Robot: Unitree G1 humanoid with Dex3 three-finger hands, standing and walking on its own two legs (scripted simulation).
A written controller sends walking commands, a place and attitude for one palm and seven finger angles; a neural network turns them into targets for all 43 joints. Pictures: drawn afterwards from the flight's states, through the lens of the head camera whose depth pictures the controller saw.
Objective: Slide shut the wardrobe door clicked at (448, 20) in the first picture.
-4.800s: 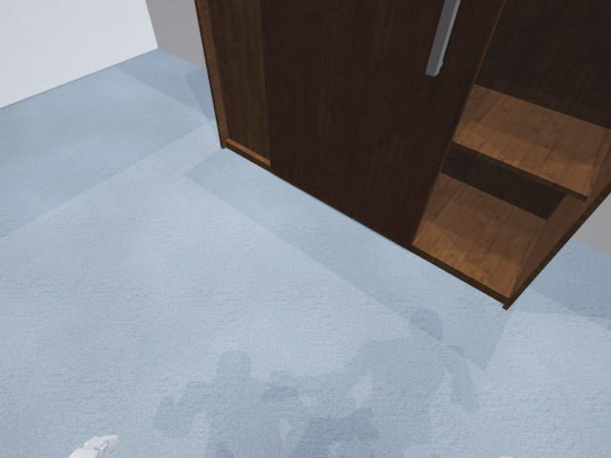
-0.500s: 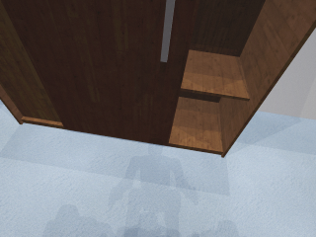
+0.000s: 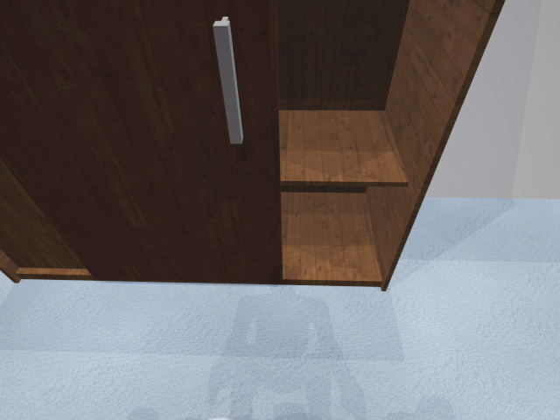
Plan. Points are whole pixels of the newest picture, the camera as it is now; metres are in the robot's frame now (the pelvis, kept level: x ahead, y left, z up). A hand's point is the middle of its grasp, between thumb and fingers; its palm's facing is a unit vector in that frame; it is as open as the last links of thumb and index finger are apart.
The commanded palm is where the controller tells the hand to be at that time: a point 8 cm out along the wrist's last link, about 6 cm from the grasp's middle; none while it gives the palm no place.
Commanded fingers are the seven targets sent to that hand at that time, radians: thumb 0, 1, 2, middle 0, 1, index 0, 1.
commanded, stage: take the last steps up to it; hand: left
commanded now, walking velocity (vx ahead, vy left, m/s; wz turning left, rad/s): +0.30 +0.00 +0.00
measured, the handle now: (231, 84) +0.74 +0.13 +0.13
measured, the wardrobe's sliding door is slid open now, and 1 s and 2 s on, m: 0.41 0.41 0.41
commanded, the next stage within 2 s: come to a stop and stand still in 0.48 s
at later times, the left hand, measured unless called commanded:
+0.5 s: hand (166, 400) +0.20 +0.22 -0.18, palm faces +0.05 -0.98 -0.17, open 7.4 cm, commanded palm none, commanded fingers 0.00 0.90 0.90 -0.20 -0.30 -0.20 -0.30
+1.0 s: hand (184, 329) +0.33 +0.21 -0.18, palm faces +0.05 -0.97 -0.23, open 7.3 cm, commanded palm none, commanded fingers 0.00 0.90 0.90 -0.20 -0.30 -0.20 -0.30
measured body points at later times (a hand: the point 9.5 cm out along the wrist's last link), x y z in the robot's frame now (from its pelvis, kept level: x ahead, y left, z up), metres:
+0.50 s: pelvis +0.17 +0.04 +0.00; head +0.19 +0.04 +0.45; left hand +0.20 +0.27 -0.16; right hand +0.22 -0.20 -0.15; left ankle +0.19 +0.14 -0.74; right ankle +0.19 -0.09 -0.69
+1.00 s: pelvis +0.25 +0.02 -0.01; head +0.30 +0.02 +0.44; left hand +0.32 +0.26 -0.16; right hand +0.32 -0.22 -0.16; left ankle +0.25 +0.14 -0.73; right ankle +0.28 -0.09 -0.74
